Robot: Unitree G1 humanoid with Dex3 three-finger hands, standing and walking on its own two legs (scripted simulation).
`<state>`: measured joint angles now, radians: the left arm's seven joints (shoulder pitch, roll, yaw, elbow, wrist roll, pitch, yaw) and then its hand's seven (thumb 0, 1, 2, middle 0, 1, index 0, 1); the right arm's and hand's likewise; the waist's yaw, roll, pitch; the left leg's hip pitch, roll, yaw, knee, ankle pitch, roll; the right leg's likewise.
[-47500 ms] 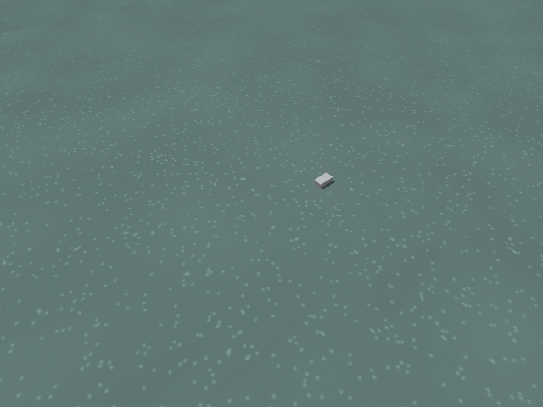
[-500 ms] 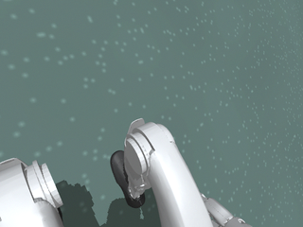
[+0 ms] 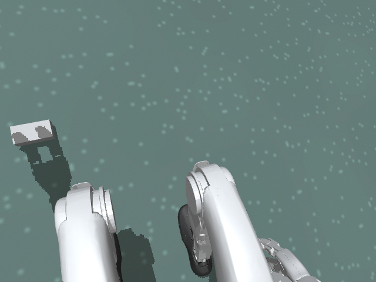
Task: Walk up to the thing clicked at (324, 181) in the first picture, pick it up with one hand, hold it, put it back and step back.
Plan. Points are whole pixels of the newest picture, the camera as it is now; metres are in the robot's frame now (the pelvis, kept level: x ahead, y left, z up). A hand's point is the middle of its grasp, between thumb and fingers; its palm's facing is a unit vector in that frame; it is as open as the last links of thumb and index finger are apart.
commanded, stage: withdraw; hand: left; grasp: from above
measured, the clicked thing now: (33, 132) +0.48 +0.32 -0.33
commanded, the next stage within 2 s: home in 0.40 s
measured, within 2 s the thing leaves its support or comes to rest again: neither
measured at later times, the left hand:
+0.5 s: hand out of the picture +0.49 +0.35 -0.18, palm faces -0.39 -0.05 -0.92, open 13.8 cm
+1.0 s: hand out of the picture +0.34 +0.32 -0.01, palm faces -0.27 -0.58 -0.76, open 8.0 cm
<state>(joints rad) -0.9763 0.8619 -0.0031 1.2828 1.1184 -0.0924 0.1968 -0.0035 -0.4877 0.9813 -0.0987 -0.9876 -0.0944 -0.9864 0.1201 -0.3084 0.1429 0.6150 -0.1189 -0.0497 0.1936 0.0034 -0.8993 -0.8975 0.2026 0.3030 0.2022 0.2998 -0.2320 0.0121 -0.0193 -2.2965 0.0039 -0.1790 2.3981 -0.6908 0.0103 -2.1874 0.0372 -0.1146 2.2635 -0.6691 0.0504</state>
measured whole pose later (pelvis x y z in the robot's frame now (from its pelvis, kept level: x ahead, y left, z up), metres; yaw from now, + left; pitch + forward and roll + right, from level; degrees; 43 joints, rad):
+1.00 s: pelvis +0.00 +0.00 +0.10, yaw +6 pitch +34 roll -8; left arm -0.36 0.58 0.07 0.54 0.57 0.04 -0.01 0.00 0.74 0.88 -0.22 -0.33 -0.21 -0.33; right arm 0.12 -0.30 -0.01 0.60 0.00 0.04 0.05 0.01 -0.90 -0.90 0.20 0.30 0.20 0.30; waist -0.08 0.03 -0.17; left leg -1.99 0.01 -0.10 2.05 -0.65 0.01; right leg -1.91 0.01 -0.06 1.97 -0.65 0.04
